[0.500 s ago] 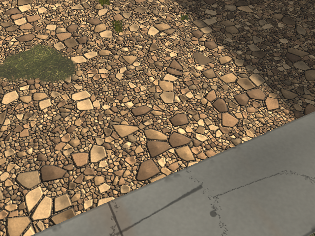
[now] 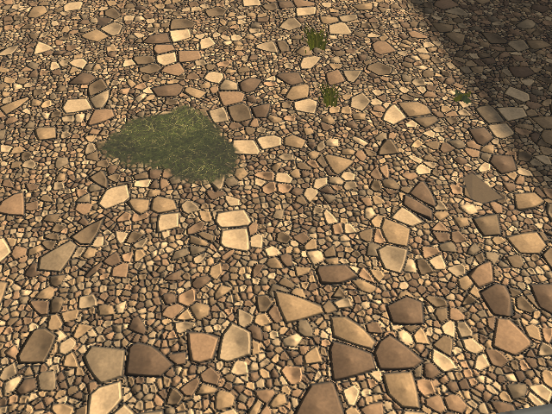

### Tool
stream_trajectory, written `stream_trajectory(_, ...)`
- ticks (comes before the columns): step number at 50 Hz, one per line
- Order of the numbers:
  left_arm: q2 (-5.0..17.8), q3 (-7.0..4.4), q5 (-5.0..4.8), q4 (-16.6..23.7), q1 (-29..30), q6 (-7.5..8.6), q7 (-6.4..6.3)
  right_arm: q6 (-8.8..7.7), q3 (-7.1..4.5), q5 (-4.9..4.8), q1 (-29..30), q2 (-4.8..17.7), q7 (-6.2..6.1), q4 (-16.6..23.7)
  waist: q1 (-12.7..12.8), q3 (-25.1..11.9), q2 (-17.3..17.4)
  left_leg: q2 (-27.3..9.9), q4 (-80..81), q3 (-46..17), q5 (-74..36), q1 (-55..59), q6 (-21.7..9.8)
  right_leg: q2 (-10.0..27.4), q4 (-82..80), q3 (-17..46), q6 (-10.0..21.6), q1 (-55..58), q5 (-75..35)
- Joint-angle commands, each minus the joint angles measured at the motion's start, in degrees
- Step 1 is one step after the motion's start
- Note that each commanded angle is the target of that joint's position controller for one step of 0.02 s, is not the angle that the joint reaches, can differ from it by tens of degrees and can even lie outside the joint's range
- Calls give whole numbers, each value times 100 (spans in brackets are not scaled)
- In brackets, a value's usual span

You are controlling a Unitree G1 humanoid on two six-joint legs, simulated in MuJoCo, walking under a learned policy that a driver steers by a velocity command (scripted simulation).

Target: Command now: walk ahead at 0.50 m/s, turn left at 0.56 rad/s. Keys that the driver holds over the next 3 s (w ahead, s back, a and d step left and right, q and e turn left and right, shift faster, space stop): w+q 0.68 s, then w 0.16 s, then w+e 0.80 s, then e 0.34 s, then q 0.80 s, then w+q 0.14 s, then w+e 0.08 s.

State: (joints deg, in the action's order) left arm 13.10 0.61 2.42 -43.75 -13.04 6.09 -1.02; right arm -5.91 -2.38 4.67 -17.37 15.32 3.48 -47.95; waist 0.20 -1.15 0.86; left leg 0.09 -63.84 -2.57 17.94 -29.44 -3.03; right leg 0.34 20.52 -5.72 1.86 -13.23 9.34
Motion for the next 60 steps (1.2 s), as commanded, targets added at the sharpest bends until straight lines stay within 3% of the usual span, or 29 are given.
stream_trajectory(1, 327, -110, 93, 116, -200, 125, -113, 2, 111, -53, 412, -98, 96, 368, 109, -3, -480, -623, 442, -125, -462, -1200, 119, 1591, -1506, 1098, 1091, 1067, -543)
stream_trajectory(11, 683, -190, 315, -632, -951, 164, 227, 154, 104, -115, 1437, 160, 247, 678, 87, 548, -514, -452, 2201, 221, -2178, -687, -104, 1582, -1297, -545, 872, 994, -2013)
stream_trajectory(12, 759, -179, 505, -598, -969, 159, 214, 126, 113, -25, 1160, 88, 229, 656, -63, 431, -581, -401, 1245, 178, -2396, -439, -164, 1740, -977, -483, 879, 1046, -2424)
stream_trajectory(14, 1105, -280, 425, -367, -368, 215, 142, -6, -47, -38, 873, 492, 170, 660, -364, 300, -547, -128, 1378, 451, -1408, 159, -294, 1585, -375, -826, 676, 1087, -3582)
stream_trajectory(16, 1467, -417, 104, -662, -792, 119, 107, -79, -174, -236, 913, 726, 132, 701, -360, 388, -419, 395, 3116, 1072, -615, 740, -377, 1487, 636, -1138, 573, 1528, -4502)
stream_trajectory(17, 1306, -350, 331, -900, -1559, 61, 153, -164, -278, -269, 465, 842, 13, 554, -241, 23, -336, 685, 2888, 989, -1358, 2122, -590, 1389, 1780, -1105, 415, 954, -4403)
stream_trajectory(18, 613, -139, 674, -898, -2191, 85, 236, -151, -434, -241, -567, 1173, -215, 408, -293, -1189, 523, 62, 2104, -405, -3271, 4506, -1661, 1117, 3657, -890, -141, -731, -2477)
stream_trajectory(19, 93, 72, 646, -573, -2200, 172, 481, -75, -394, -183, -1629, 1313, -308, 179, -524, -2629, 1093, -1376, 3342, -3314, -2566, 6535, -2880, 74, 5132, -214, -557, -2316, 2537)
stream_trajectory(20, 561, -63, 95, -156, -78, 212, 575, -158, -397, -65, -2259, 1004, -242, -203, -1502, -828, 312, -1333, 4224, -3585, -1593, 5791, -2082, -159, 5673, 725, -338, -3900, 2434)
stream_trajectory(21, 601, -85, -61, 171, 741, 255, 471, -250, -439, -171, -1806, 1031, -238, -211, -1367, 106, 373, -1352, 4294, -3063, -1332, 4669, -1781, 162, 5821, 1029, -229, -4318, 2219)
stream_trajectory(22, 807, -137, 90, 187, 677, 229, 318, -258, -285, -238, -1341, 626, -190, -239, -954, -11, 202, -1256, 4289, -2902, -1054, 3674, -1791, 359, 5619, 1212, -180, -3679, 1966)
stream_trajectory(24, 406, 2, 302, 117, 238, 98, 122, -276, -15, -194, -406, 143, -31, -73, -94, 392, 156, -1125, 4470, -2444, -907, 1402, -1720, 594, 5121, 1269, -92, -2480, 1525)
stream_trajectory(27, 280, 62, 255, 317, 118, -143, 122, -246, -1, -163, 418, 381, -51, 269, 260, 217, 27, -528, 4694, -1614, -805, -224, -1431, 465, 3834, 876, -227, -1346, 862)
stream_trajectory(28, 24, 178, 394, 324, -89, -162, 197, -252, 18, -40, 506, 426, -82, 315, 334, 191, -8, -221, 4332, -1239, -644, -992, -1251, 452, 3960, 784, -112, -689, -457)
stream_trajectory(31, 225, 194, 269, 478, 388, -128, 337, -297, 63, 18, -391, 276, -246, 115, -344, 116, -301, 136, 3215, -1158, 178, -169, -1076, 468, 1728, 1072, -201, -1365, -3218)
stream_trajectory(37, 547, 141, 347, 673, 1206, -341, 354, -136, 117, -163, -1404, 534, -39, -152, -740, 781, 55, -183, 1842, -2640, 1660, 945, -1117, 480, 120, 1073, -353, -1224, -2532)
stream_trajectory(38, 742, -215, -644, 748, 1418, -69, 241, 188, -89, -946, -1073, 483, -491, -179, -750, 802, 152, -81, 1519, -2557, 193, 1566, -1001, 422, -780, 1494, -190, -1562, -2430)
stream_trajectory(39, 732, -223, -672, 592, 1149, 65, 239, 389, -40, -838, -1171, 478, -656, -275, -658, 575, -18, 52, 734, -2229, -405, 1789, -834, 470, -1181, 1178, -125, -1088, -3160)
stream_trajectory(41, 819, -408, -373, -25, -749, 106, 271, 444, 36, -571, -1517, 99, -599, -410, -41, -649, -307, 502, -1535, -1348, 831, 240, -491, 820, 590, 1028, 80, 1737, -4733)
stream_trajectory(42, 985, -514, -391, -437, -1968, 60, 307, 338, 119, -706, -2304, -310, -509, -538, 233, -1619, -1405, 946, -3988, -914, 3311, -2085, -80, 1748, 1905, 1966, 782, 4407, -4674)
stream_trajectory(43, 1489, -664, -607, -715, -2298, -55, 368, 177, 195, -871, -2510, -134, -500, -236, 202, -2123, -2162, 550, -5548, -724, 2870, -3214, 123, 2578, 1258, 3794, 1590, 4754, -1931)
stream_trajectory(44, 1383, -713, -618, -843, -2362, -136, 292, 60, 155, -1026, -1507, 79, -523, 65, 533, -1619, -1739, 248, -5589, -515, 2041, -4364, 90, 2788, 246, 4579, 1988, 4546, 963)
stream_trajectory(45, 723, -515, -387, -657, -1751, -197, 136, 68, 41, -947, -79, 420, -631, 384, 589, -692, -113, -94, -4867, -180, 1077, -4424, 43, 2516, -445, 4419, 1657, 3347, 2012)
stream_trajectory(47, 585, -342, -208, -579, -764, -111, 117, 115, 118, -615, 549, 83, -685, 726, 57, 227, 47, -474, -4070, -239, 544, -3635, 136, 2180, -584, 4232, 1623, 1075, 989)
stream_trajectory(49, 246, -197, -220, -586, -297, 0, 146, 79, 77, -532, 705, 8, -570, 897, -372, 867, -412, -755, -1583, -358, -381, -2766, 143, 1133, -797, 2716, 1082, -607, 490)
stream_trajectory(51, 703, -347, -215, -463, -323, -18, 23, -11, 83, -288, 767, -22, -533, 917, -214, 543, -556, -451, 887, 41, -1815, -773, 387, 471, -989, 1664, 986, -1636, -719)
stream_trajectory(54, 1160, -506, -441, -563, -691, -32, -77, 23, 101, -544, 1176, -89, -435, 1074, -120, 81, -743, -121, 2453, -50, -2298, 457, 660, 805, -1104, 1816, 1044, -1144, -931)
stream_trajectory(57, 868, -509, -540, -694, -1148, -163, -88, 40, 13, -571, 1651, 150, -389, 1205, 132, 258, -474, -70, 3421, -152, -2146, 237, 552, 1034, -646, 2274, 888, -75, -474)
stream_trajectory(60, 768, -528, -390, -679, -1408, -296, -67, -61, -191, -550, 1139, 488, -364, 1125, -140, -132, -525, -43, 3756, -12, -1342, 1472, 196, 718, 394, 2326, 612, 74, -792)
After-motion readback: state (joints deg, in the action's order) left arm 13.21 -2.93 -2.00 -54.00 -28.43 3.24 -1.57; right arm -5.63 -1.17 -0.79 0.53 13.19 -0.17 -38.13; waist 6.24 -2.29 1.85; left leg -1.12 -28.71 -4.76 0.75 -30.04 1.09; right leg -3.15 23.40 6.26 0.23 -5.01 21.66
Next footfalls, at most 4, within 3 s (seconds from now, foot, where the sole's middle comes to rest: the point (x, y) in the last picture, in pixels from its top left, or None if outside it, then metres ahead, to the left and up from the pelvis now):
0.34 left None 0.30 0.17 -0.78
0.80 right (270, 384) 0.65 0.06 -0.92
1.22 left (156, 344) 0.77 0.39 -0.92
1.74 right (236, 255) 1.09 0.17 -0.92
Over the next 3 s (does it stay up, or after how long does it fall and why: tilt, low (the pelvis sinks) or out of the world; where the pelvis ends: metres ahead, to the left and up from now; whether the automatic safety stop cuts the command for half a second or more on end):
stays up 1.10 0.33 -0.13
